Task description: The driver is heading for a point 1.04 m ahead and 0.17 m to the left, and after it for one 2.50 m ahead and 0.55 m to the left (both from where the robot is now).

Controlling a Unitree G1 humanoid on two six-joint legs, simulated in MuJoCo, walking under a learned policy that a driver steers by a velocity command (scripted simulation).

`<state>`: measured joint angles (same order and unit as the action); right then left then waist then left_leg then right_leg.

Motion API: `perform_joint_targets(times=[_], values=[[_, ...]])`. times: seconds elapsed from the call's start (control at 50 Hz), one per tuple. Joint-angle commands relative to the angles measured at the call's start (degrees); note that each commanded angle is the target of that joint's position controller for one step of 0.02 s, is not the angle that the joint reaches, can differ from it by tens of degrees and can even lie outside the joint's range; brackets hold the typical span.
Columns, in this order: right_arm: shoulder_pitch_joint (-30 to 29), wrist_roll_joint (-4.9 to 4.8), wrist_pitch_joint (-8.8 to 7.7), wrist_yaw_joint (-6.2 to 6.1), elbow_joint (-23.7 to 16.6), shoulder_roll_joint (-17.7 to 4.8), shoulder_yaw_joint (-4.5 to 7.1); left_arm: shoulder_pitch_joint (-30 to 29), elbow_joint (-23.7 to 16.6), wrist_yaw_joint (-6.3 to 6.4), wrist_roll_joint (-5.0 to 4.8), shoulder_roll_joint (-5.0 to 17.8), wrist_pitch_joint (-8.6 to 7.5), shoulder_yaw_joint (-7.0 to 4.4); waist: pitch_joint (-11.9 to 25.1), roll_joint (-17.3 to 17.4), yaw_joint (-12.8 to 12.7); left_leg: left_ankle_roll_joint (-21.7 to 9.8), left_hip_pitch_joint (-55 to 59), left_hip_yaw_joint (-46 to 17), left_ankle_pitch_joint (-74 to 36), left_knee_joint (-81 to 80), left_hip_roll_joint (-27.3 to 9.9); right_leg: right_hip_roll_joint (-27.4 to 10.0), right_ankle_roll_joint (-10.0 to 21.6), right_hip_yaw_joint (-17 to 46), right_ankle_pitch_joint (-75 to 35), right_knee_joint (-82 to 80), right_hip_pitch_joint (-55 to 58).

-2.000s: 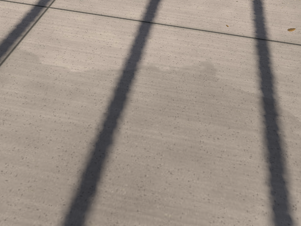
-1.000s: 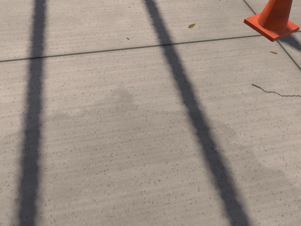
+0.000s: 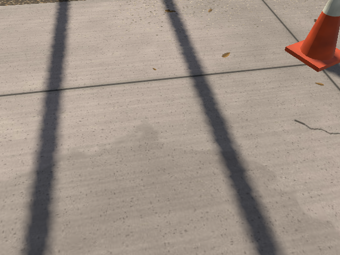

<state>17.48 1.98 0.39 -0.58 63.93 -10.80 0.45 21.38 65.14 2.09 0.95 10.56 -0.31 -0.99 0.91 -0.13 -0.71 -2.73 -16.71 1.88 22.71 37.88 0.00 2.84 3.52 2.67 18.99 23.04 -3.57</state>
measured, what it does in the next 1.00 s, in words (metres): walks ahead: right foot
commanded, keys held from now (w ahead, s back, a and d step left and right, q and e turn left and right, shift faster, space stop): w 1.00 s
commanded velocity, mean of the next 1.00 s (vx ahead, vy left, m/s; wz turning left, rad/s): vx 0.44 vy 0.00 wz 0.00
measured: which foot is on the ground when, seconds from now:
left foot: down 0.00-0.62, up 0.64-1.00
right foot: down 0.00-0.12, up 0.14-0.58, down 0.60-1.00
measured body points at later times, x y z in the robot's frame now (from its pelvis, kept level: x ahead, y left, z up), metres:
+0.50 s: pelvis +0.21 +0.05 -0.01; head +0.24 +0.05 +0.44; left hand +0.37 +0.26 -0.14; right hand +0.09 -0.16 -0.14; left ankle +0.06 +0.11 -0.74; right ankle +0.37 -0.06 -0.70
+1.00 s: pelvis +0.49 +0.03 +0.00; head +0.52 +0.02 +0.45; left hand +0.41 +0.25 -0.14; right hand +0.65 -0.19 -0.13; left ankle +0.67 +0.17 -0.69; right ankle +0.40 -0.03 -0.74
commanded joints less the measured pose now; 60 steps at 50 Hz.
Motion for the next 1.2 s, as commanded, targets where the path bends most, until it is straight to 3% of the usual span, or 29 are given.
perform_joint_targets(times=[0.02, 0.06, 0.1, 0.12, 0.14, 0.16, 0.18, 0.2, 0.24, 0.32, 0.42, 0.48, 0.54, 0.58, 0.6, 0.62, 0.64, 0.66, 0.68, 0.72, 0.74, 0.82, 0.94, 1.04, 1.1, 1.14, 1.16, 1.18, 1.2], values=[[-7.2, -0.08, -2.7, 0.81, -6.5, -4.0, 1.0, 4.8, -0.5, -0.09, 0.59, 8.6, -1.26, -2.13, -13.5, -6.8, -1.6, -1.2, -15.7, -0.1, 2.9, 4.0, -2.5, -18.4, 11.1, 21.1, 15.8, -15.1, -2.6], [-5.1, -0.89, -3.79, 1.24, -6.9, -3.9, 1.46, 3.3, -1.0, -0.26, 0.19, 8.6, -2.07, -2.44, -11.5, -6.5, 0.3, -1.5, -8.6, 1.5, -1.0, -2.4, -1.6, -16.3, 9.6, 16.5, 8.4, -12.4, -4.0], [6.5, -1.45, -4.27, 1.13, -3.0, -3.2, 2.2, -0.5, -2.3, -0.49, -0.38, 7.9, -2.52, -2.36, -8.5, -3.5, 6.1, -1.6, 12.9, 3.9, -6.9, -12.2, 2.3, -11.5, 6.7, 9.7, 1.5, -4.4, -15.3], [13.8, -0.91, -4.68, 0.52, -1.1, -6.2, 3.34, -1.8, -3.4, -0.9, -0.15, 5.7, -3.24, -1.67, -5.7, 4.2, 9.1, -2.5, 23.7, -5.3, -2.5, -17.8, -3.5, -6.8, 4.5, 3.5, -2.5, 8.7, -22.3], [22.2, -1.01, -4.58, 0.19, 0.3, -13.5, 5.11, -1.9, -6.2, -1.54, -0.31, 1.2, -3.92, -0.5, -0.8, 20.1, 10.6, -7.8, 31.5, -31.4, 12.4, -28.6, -18.7, 1.4, 1.3, -5.8, 8.0, 28.0, -33.3], [20.5, -1.08, -3.7, 0.24, 1.0, -10.7, 4.47, -4.0, -6.9, -1.81, 1.45, 6.1, -3.69, -1.67, -4.4, 12.7, 7.9, -9.9, 25.4, -38.8, 17.3, -30.7, -21.9, -0.8, 2.0, -2.3, 11.6, 38.9, -37.0], [13.1, -0.8, -3.72, 0.44, -1.6, -8.4, 3.71, -5.4, -7.1, -2.42, 1.54, 5.5, -3.71, -1.71, -9.1, 5.2, 4.5, -9.4, 19.7, -33.4, 16.8, -30.3, -20.4, -4.3, 2.8, -0.6, 5.7, 42.7, -38.3], [8.3, -0.7, -4.17, 0.65, -3.4, -7.4, 3.38, -5.2, -6.7, -3.01, 1.04, 3.8, -4.06, -1.31, -10.1, 2.4, 2.7, -8.6, 15.9, -27.7, 9.8, -30.9, -18.1, -6.1, 2.7, -0.2, 0.2, 42.4, -36.8], [6.4, -0.98, -5.23, 0.45, -3.9, -5.1, 2.42, -4.3, -6.3, -3.58, 1.17, 3.4, -3.91, -1.49, -8.7, 2.3, 0.6, -6.9, 14.3, -18.4, -4.2, -31.5, -13.9, -7.7, 1.5, -1.3, -4.9, 39.7, -33.5], [12.8, -1.21, -6.18, 0.04, -1.3, -4.5, 1.58, -7.9, -7.8, -3.78, 1.02, 3.6, -2.49, -1.87, -6.9, 4.0, 0.7, -6.6, 18.4, -9.5, -28.4, -29.2, -11.4, -6.7, -0.3, -5.1, -8.0, 37.5, -36.6], [14.6, -1.03, -6.29, -0.27, -0.8, -3.9, 0.75, -21.5, -13.3, -3.93, 0.36, 2.0, -2.19, -0.93, -9.6, 4.9, 2.7, -6.5, 16.1, -4.6, -39.2, -29.8, -9.3, -4.7, -1.2, -9.0, -13.6, 22.1, -35.5], [15.5, -0.99, -6.49, -0.63, -0.3, -4.8, 0.83, -25.0, -15.1, -3.78, -0.05, 2.1, -2.28, -0.61, -9.8, 5.7, 3.0, -6.5, 17.0, -3.5, -45.2, -29.4, -10.2, -2.9, 0.4, -10.8, -15.5, 13.6, -29.9], [13.1, -0.86, -6.74, -0.9, -0.4, -6.4, 1.26, -19.4, -14.4, -2.88, -0.05, 4.5, -2.76, -1.6, -6.0, 6.1, -0.7, -5.7, 20.8, -2.0, -63.9, -21.1, -11.6, -0.1, 3.9, -11.0, -12.5, 10.8, -20.8], [10.9, -0.91, -6.24, -0.94, -0.8, -7.5, 1.69, -4.0, -9.4, -2.03, 0.0, 6.8, -3.6, -3.18, 1.8, 5.4, -7.2, -4.8, 20.0, -0.7, -66.2, -3.1, -10.6, 1.6, 6.2, -10.3, -12.7, 5.8, -5.3], [10.9, -1.25, -6.13, -0.59, -1.7, -6.6, 1.42, 4.4, -7.3, -1.45, 1.2, 9.8, -3.95, -4.36, 6.5, 2.7, -10.1, -4.3, 10.5, 0.3, -50.9, 11.2, -8.5, -5.6, 8.3, -2.5, -7.1, 4.0, 7.5], [15.5, -2.45, -5.93, 0.18, -3.2, -0.3, 0.39, 8.5, -7.3, -1.41, 2.46, 15.0, -3.9, -5.6, 12.9, -8.4, -7.1, -2.5, -7.3, 2.7, -8.9, 34.0, 0.7, -22.9, 14.8, 24.5, 1.1, 0.2, 20.6], [15.4, -2.09, -5.6, 0.46, -3.0, -4.1, 1.78, 4.5, -7.4, -2.24, 0.45, 14.1, -3.17, -5.63, 13.7, -6.8, -5.7, -3.2, -16.2, -4.2, 5.1, 43.3, 4.1, -25.6, 18.5, 39.9, 7.0, -8.6, 19.5], [9.3, -1.37, -5.5, 0.43, -5.1, -5.6, 2.29, -2.7, -8.6, -2.4, -0.64, 11.0, -3.2, -4.8, 3.7, -3.7, -2.8, -3.9, -20.3, -5.3, -0.4, 42.3, -0.3, -23.8, 16.1, 31.0, 11.5, -10.6, 10.9], [5.4, -0.97, -5.81, 0.68, -6.1, -5.3, 2.31, -6.5, -9.2, -2.68, -0.75, 7.0, -3.74, -3.78, -1.7, -0.4, -1.9, -3.9, -19.1, -5.0, -4.6, 38.8, -2.3, -21.4, 14.2, 24.1, 7.0, -13.0, 2.4], [5.7, 0.03, -4.87, 0.98, -5.9, -3.0, 2.28, -6.8, -8.0, -2.25, -0.23, 3.1, -4.89, -2.44, -4.6, 0.5, 1.9, -2.8, -12.7, -5.0, -6.8, 32.4, -4.9, -16.7, 10.6, 14.1, -5.4, -14.7, -7.0], [6.7, 0.3, -4.14, 1.31, -5.5, -1.7, 2.13, -5.5, -7.2, -2.02, -0.15, 2.6, -5.37, -2.1, -4.2, -0.1, 2.9, -2.2, -10.8, -4.7, -7.0, 30.5, -5.3, -15.5, 9.9, 10.9, -9.4, -15.0, -8.5], [-0.4, 0.38, -2.51, 1.94, -8.6, -2.4, 2.42, -0.1, -5.6, -1.84, -0.23, 5.9, -6.33, -2.34, -6.0, -1.5, 2.8, -0.1, -16.5, -1.9, -12.2, 23.4, -6.6, -13.4, 9.6, 4.9, -16.5, -17.1, -7.8], [-15.2, -0.74, -2.72, 2.37, -13.9, -2.1, 1.81, 6.7, -4.7, -1.79, -0.43, 5.5, -6.1, -1.6, -7.1, -2.7, -1.2, 1.4, -19.6, 2.1, -23.1, 4.8, -5.1, -11.2, 6.9, 0.0, -28.6, -16.7, -1.2], [-21.6, -0.82, -3.34, 2.18, -16.5, -2.8, 1.71, 10.7, -3.2, -1.02, 0.36, 6.0, -5.77, -1.54, -7.5, -3.6, -2.9, -0.7, -20.6, 3.3, -21.1, -3.2, -2.9, -14.0, 7.6, -0.3, -37.2, -13.1, 9.5], [-16.8, -0.78, -4.14, 1.62, -15.8, -4.3, 2.47, 8.3, -3.3, -0.56, 0.71, 7.4, -5.68, -1.94, -5.0, -4.5, 0.5, -3.6, -11.9, 4.3, -14.3, -6.8, 0.4, -15.1, 6.6, -1.8, -54.6, -5.2, 12.1], [-0.8, -0.27, -5.04, 0.66, -10.6, -6.6, 3.95, 6.3, -3.6, -0.7, 0.37, 8.0, -5.36, -2.11, 3.1, -3.4, 7.3, -6.3, 7.2, 4.5, -16.4, -12.2, 2.3, -12.8, 4.8, -4.0, -57.0, 12.7, 7.9], [9.4, 1.24, -5.42, 0.02, -8.4, -11.0, 5.28, 5.9, -5.4, -0.96, -0.34, 6.4, -5.5, -1.51, 9.9, 0.7, 10.6, -9.3, 22.6, -7.2, -12.4, -12.2, -8.8, -10.2, 3.9, -5.6, -38.4, 28.8, -4.3], [11.6, 1.71, -5.09, 0.36, -8.1, -15.9, 6.58, 13.2, -6.0, -1.71, -2.55, 0.7, -5.32, -0.72, 16.0, 14.0, 6.9, -18.1, 36.8, -36.5, -10.4, -18.0, -25.3, 1.5, 1.3, -7.7, 7.0, 50.8, -25.6], [6.9, -0.62, -4.32, 1.0, -8.6, -13.1, 6.16, 9.0, -5.7, -1.52, -0.92, 6.4, -5.04, -2.26, 12.9, 4.7, 6.1, -16.8, 32.2, -38.9, -6.3, -21.8, -22.5, -0.7, 2.4, 0.6, 8.0, 55.0, -30.5]])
